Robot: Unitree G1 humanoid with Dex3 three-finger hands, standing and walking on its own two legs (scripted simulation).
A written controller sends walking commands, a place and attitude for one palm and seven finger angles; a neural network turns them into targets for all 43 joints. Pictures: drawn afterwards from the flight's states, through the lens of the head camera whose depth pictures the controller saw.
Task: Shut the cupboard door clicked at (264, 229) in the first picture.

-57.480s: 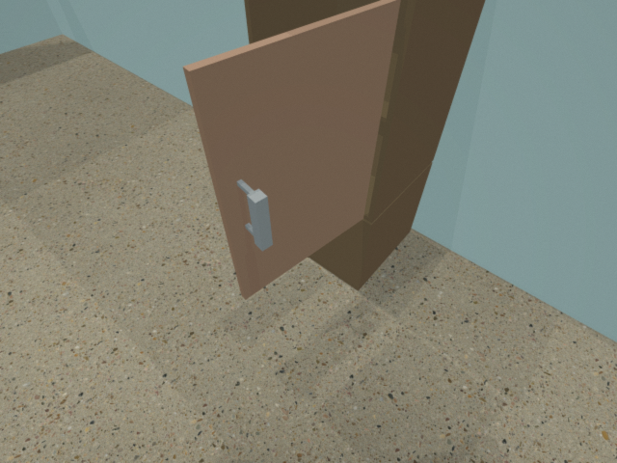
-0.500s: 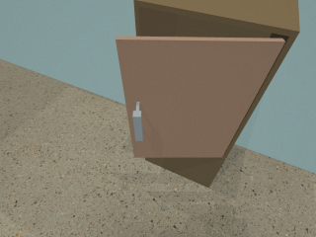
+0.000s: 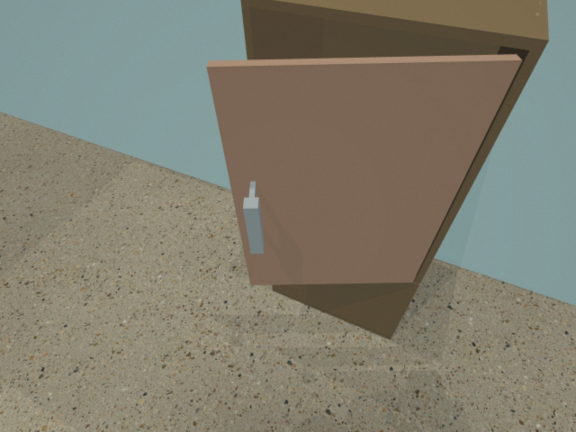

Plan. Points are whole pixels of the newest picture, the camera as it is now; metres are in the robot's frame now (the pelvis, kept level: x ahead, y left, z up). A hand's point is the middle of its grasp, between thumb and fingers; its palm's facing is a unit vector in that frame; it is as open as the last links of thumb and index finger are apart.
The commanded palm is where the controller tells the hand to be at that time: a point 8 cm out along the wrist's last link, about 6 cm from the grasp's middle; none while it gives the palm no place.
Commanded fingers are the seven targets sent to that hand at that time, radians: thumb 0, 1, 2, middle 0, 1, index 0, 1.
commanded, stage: look again from close up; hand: left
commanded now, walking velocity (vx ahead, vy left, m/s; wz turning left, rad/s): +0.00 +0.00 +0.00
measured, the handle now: (255, 217) +0.49 +0.09 -0.03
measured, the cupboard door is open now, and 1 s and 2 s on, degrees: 26 26 26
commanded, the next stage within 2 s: shuffle to correct the standing spot in 0.16 s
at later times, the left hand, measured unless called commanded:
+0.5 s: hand out of the picture +0.03 +0.17 -0.18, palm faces -0.01 -0.98 -0.20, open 7.4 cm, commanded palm none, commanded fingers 0.00 0.90 0.90 -0.20 -0.30 -0.20 -0.30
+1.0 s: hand out of the picture +0.00 +0.09 -0.20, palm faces +0.03 -0.99 -0.10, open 7.4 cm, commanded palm none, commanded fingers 0.00 0.90 0.90 -0.20 -0.30 -0.20 -0.30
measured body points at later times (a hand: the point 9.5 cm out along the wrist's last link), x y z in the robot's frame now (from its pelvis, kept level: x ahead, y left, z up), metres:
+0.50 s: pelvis +0.02 -0.01 +0.00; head +0.04 +0.00 +0.45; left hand +0.03 +0.22 -0.16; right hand +0.07 -0.25 -0.14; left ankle +0.03 +0.08 -0.73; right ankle -0.05 -0.13 -0.73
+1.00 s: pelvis +0.04 -0.06 -0.01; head +0.08 -0.02 +0.44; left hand +0.00 +0.14 -0.18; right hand +0.10 -0.29 -0.14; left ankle +0.05 +0.02 -0.73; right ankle -0.03 -0.15 -0.67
